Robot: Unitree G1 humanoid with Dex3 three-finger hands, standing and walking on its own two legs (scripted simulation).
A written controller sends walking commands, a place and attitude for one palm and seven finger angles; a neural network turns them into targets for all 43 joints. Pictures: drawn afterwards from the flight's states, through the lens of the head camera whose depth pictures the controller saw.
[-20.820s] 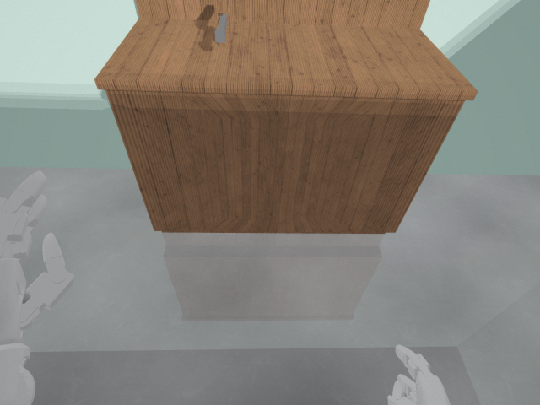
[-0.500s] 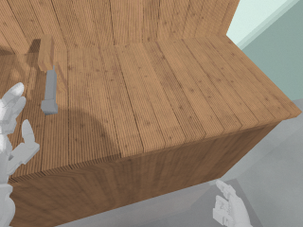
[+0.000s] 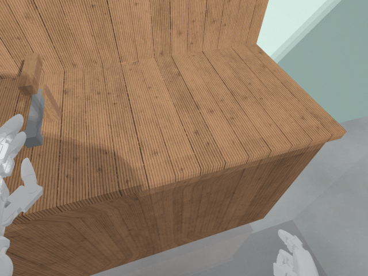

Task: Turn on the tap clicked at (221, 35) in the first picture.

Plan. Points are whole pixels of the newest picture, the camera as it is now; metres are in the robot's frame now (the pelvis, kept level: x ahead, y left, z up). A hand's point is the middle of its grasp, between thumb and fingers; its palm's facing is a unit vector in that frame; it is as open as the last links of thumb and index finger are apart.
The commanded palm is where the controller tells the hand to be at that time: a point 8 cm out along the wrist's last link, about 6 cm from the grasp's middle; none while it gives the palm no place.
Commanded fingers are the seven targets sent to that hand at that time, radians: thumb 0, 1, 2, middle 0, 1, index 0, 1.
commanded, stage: come to a stop and stand still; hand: left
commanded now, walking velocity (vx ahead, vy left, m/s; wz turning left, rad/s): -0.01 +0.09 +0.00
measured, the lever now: (32, 138) +0.35 +0.34 +0.11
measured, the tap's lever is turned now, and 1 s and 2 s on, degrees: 0 0 0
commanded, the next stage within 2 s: none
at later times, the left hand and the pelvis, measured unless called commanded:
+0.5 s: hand out of the picture +0.21 +0.32 +0.16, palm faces +0.31 -0.88 -0.35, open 7.4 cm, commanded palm +0.15 +0.36 +0.18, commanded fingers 0.00 0.90 0.90 -0.20 -0.30 -0.20 -0.30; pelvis -0.01 +0.08 +0.00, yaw -1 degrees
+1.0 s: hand out of the picture +0.16 +0.35 +0.16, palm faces +0.37 -0.85 -0.38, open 7.4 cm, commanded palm +0.10 +0.37 +0.18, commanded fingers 0.00 0.90 0.90 -0.20 -0.30 -0.20 -0.30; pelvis -0.06 +0.10 +0.00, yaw -1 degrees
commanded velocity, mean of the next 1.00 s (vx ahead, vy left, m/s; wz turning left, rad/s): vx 0.00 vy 0.00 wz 0.00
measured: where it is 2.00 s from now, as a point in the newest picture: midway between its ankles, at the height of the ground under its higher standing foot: outside the picture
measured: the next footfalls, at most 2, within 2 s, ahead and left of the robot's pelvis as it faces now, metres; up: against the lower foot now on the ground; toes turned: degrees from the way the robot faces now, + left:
none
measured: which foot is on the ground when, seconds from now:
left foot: down 0.00-1.00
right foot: down 0.00-1.00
